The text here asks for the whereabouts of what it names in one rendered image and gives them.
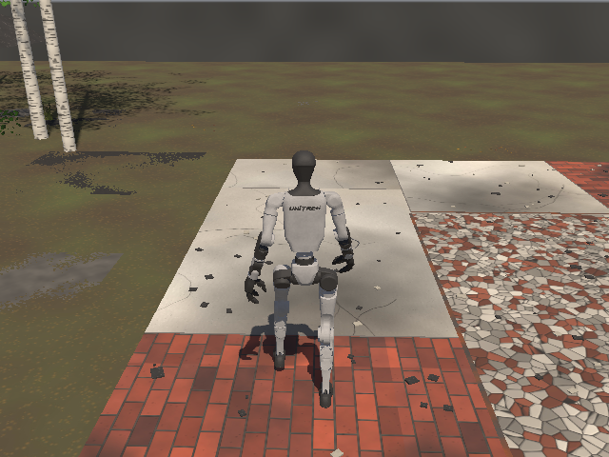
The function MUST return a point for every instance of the right robot hand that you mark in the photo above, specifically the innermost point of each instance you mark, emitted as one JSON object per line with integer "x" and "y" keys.
{"x": 340, "y": 259}

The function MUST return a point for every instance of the right robot upper arm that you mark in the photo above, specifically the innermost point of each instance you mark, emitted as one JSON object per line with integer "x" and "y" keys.
{"x": 334, "y": 201}

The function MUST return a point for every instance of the left robot thigh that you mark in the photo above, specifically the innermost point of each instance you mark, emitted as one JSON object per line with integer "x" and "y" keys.
{"x": 282, "y": 278}

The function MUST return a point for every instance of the left robot forearm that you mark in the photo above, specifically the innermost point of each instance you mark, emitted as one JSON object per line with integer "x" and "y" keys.
{"x": 257, "y": 260}

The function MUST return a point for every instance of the right robot forearm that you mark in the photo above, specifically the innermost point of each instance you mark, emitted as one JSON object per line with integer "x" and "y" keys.
{"x": 346, "y": 246}

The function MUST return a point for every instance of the right robot shin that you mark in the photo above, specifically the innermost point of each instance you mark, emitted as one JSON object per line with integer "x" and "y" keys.
{"x": 326, "y": 361}

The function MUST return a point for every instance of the left robot upper arm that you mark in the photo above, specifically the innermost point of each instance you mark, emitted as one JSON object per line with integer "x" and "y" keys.
{"x": 273, "y": 202}

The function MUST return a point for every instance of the left robot hand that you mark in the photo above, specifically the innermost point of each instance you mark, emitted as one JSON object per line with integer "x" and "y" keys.
{"x": 249, "y": 285}

